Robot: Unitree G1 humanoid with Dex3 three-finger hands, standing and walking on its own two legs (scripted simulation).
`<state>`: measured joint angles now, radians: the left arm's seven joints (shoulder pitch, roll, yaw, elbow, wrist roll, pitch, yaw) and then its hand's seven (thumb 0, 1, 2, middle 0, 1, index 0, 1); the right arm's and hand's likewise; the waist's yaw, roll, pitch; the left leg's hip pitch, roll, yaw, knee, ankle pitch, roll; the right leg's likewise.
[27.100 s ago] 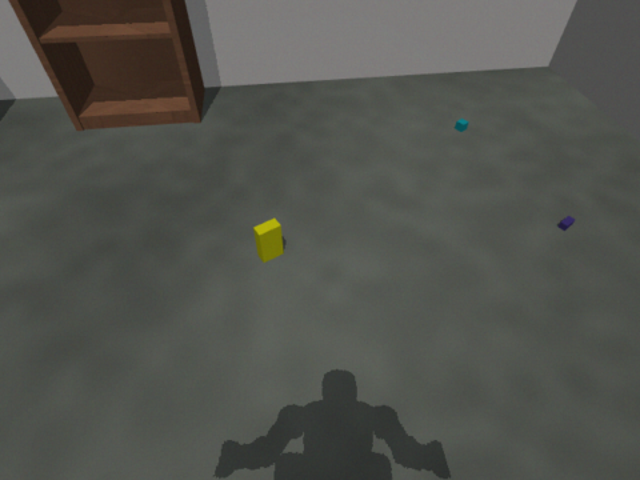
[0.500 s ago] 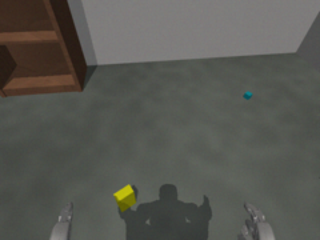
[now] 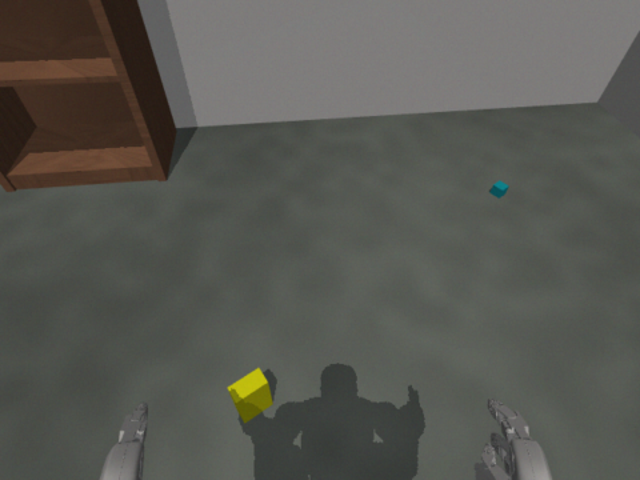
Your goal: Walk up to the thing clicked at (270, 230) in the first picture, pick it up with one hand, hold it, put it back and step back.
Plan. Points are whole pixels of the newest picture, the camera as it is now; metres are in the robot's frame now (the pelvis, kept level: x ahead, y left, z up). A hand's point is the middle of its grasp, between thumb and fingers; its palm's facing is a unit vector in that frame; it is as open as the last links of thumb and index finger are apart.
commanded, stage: home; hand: left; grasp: from the side
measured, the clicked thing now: (251, 396) +0.47 +0.19 -0.64
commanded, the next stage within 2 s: stand in 0.32 s
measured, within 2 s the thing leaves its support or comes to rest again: neither
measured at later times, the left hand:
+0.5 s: hand (176, 476) +0.17 +0.18 -0.06, palm faces +0.11 -0.95 -0.28, open 17.2 cm
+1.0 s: hand out of the picture +0.14 +0.22 -0.10, palm faces -0.02 -0.94 -0.34, open 7.9 cm
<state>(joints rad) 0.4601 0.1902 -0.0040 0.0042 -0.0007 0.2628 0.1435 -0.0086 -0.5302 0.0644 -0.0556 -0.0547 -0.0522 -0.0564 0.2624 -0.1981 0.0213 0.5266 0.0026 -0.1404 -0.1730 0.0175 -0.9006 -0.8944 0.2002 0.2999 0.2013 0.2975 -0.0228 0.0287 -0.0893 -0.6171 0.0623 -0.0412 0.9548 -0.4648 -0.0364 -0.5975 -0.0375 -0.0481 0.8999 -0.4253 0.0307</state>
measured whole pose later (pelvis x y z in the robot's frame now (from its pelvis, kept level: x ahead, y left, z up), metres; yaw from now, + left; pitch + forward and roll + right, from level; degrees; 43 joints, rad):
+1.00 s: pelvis +0.00 +0.00 +0.01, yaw +1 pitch +2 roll +0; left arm 0.26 0.30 0.01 0.54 0.06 0.05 0.02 0.01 0.80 0.88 -0.20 -0.29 -0.20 -0.30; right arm 0.18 -0.28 -0.01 0.78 -0.06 -0.03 -0.02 0.02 -0.90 -0.89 0.20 0.30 0.20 0.30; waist 0.01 -0.02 0.01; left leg -0.45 0.02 -0.02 0.84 -0.42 -0.02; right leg -0.46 -0.07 -0.03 0.84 -0.41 0.03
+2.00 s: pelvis -0.01 +0.00 +0.06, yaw +1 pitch -3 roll +0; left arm 0.15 0.33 0.01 1.14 0.02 -0.01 0.01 0.01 0.90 0.90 -0.20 -0.30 -0.20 -0.30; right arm 0.17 -0.33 -0.02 1.14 -0.02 0.01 0.01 0.01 -0.90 -0.89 0.20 0.30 0.20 0.30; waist 0.01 0.01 0.07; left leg -0.15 0.03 -0.03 0.40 -0.19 -0.03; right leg -0.15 -0.06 -0.06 0.39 -0.18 0.03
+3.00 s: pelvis +0.00 -0.01 +0.06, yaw +2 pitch -2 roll +0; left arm 0.11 0.34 0.04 1.11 0.00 0.00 0.00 0.01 0.90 0.90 -0.20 -0.30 -0.20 -0.30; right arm 0.11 -0.35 -0.02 1.11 -0.01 0.02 0.01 0.01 -0.90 -0.89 0.20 0.30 0.20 0.30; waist -0.01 0.02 0.09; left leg -0.17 0.05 -0.04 0.42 -0.20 -0.04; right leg -0.15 -0.04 -0.08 0.39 -0.19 0.01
